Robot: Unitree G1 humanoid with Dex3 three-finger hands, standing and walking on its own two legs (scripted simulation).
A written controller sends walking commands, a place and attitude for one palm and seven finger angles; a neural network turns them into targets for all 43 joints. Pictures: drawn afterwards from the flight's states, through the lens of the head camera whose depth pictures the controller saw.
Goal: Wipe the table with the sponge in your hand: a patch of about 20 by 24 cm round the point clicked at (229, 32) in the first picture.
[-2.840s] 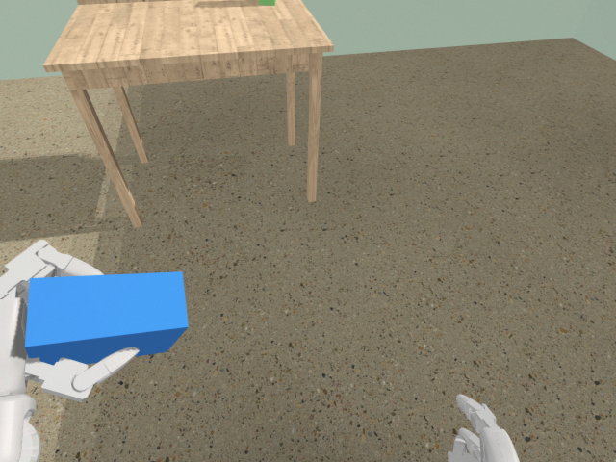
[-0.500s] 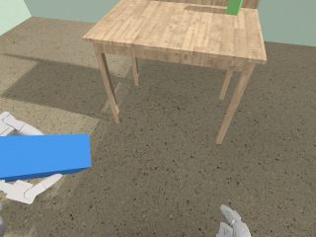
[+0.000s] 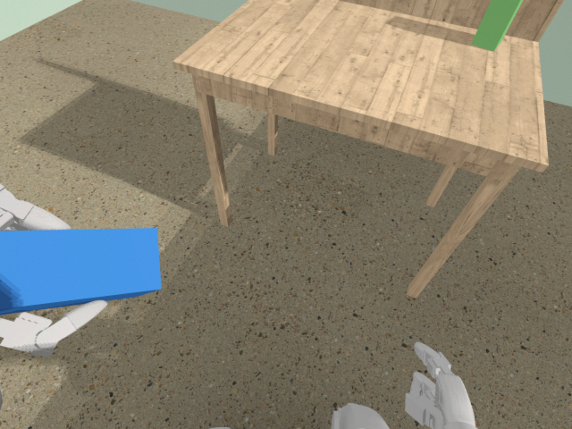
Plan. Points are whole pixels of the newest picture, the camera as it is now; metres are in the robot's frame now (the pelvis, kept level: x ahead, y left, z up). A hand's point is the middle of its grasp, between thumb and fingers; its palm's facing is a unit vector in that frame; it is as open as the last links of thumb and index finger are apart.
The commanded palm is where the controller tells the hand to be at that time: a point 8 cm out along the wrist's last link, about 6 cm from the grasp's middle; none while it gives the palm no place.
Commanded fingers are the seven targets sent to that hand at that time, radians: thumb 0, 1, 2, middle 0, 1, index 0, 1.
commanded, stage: walk to a spot facing it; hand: left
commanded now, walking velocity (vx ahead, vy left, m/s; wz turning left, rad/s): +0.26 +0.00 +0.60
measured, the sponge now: (100, 269) +0.24 +0.20 +0.17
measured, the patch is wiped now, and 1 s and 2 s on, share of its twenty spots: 0.00 0.00 0.00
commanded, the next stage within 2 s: none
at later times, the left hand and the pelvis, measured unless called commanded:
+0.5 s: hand (47, 263) +0.24 +0.24 +0.19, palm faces +0.58 -0.68 -0.45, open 10.1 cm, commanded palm +0.17 +0.27 +0.19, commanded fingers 0.00 0.10 1.30 -1.20 -1.60 -1.20 -1.60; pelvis +0.09 -0.04 +0.00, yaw +16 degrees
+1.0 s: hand (32, 389) +0.14 +0.21 +0.17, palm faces +0.79 -0.43 -0.43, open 10.1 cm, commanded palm +0.07 +0.22 +0.19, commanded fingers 0.00 0.10 1.30 -1.20 -1.60 -1.20 -1.60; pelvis +0.10 -0.10 +0.01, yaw +35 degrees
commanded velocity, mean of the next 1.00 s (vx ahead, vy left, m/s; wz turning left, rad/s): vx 0.02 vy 0.00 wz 0.60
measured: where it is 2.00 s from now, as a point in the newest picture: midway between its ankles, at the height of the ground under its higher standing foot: outside the picture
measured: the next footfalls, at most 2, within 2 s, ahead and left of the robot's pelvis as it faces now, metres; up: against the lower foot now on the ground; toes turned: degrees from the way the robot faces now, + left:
right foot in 0.14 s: +0.16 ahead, -0.16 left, +0.00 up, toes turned -5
left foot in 0.52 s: +0.13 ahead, +0.10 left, +0.00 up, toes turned +26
